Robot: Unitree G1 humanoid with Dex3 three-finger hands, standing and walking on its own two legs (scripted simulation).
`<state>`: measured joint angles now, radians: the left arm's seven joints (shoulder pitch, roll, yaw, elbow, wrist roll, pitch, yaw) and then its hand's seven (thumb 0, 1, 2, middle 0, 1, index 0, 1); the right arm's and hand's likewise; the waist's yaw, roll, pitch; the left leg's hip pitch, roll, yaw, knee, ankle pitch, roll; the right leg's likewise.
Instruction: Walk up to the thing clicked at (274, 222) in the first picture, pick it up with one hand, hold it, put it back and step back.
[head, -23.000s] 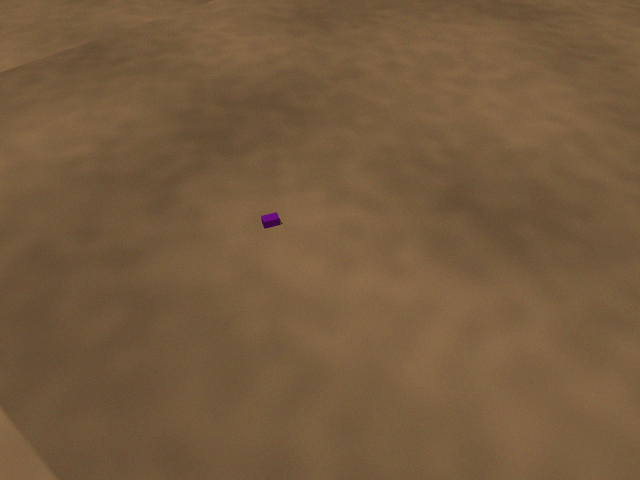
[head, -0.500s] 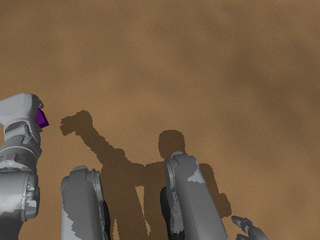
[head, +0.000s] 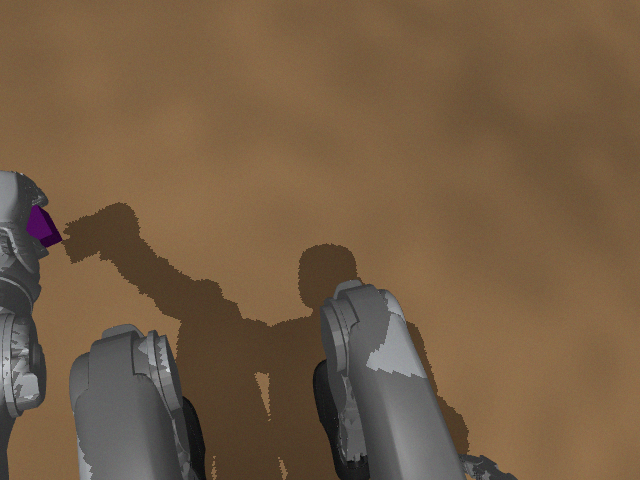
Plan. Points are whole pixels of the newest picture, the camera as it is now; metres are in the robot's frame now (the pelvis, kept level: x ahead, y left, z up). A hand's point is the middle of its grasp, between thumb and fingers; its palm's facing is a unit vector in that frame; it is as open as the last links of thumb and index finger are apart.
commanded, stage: crouch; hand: left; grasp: from above
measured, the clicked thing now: (21, 235) +0.47 +0.30 -0.19
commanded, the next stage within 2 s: lower in 0.16 s
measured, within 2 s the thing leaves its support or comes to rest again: rests again in 1.52 s
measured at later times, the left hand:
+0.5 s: hand (31, 240) +0.47 +0.29 -0.20, palm faces -0.40 -0.18 -0.90, open 7.2 cm
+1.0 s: hand (49, 243) +0.47 +0.29 -0.25, palm faces -0.40 -0.20 -0.90, open 7.2 cm
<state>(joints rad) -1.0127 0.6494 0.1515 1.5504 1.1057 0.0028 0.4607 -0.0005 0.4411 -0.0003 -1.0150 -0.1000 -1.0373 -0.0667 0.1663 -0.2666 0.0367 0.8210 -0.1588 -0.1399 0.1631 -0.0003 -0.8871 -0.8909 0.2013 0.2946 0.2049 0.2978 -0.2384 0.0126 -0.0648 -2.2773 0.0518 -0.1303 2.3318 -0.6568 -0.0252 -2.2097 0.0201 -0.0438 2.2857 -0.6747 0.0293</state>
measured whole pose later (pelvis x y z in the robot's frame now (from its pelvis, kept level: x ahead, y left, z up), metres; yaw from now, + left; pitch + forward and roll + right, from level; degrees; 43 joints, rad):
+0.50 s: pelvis +0.00 +0.00 -0.03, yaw -2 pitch +33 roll -7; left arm -1.04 0.72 0.17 1.60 1.12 -0.03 0.48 -0.01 0.40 0.07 -1.04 -0.09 -1.05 -0.08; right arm 0.15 -0.29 0.08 0.80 -0.18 -0.16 0.20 0.00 -0.90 -0.90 0.20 0.29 0.20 0.30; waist -0.26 -0.02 0.00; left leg -2.34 0.04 -0.17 2.44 -0.68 -0.03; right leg -2.26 0.03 -0.07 2.37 -0.69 0.04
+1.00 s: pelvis +0.01 +0.01 -0.05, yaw -5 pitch +30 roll -10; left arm -1.05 0.84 0.24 1.72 1.16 -0.07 0.58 -0.01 0.40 0.07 -1.03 -0.08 -1.04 -0.07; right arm 0.14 -0.30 0.15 0.77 -0.23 -0.21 0.25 0.00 -0.89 -0.89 0.20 0.30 0.20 0.30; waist -0.32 -0.06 0.08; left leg -2.37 0.04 -0.22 2.52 -0.69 -0.03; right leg -2.27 0.05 -0.10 2.41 -0.68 0.05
